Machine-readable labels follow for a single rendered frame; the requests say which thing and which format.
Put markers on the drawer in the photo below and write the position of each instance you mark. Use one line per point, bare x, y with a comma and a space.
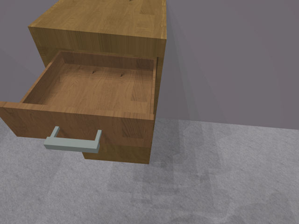
85, 92

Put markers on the handle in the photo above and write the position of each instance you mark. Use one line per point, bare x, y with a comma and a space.
88, 146

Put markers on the cabinet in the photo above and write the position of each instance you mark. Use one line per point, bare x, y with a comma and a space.
134, 28

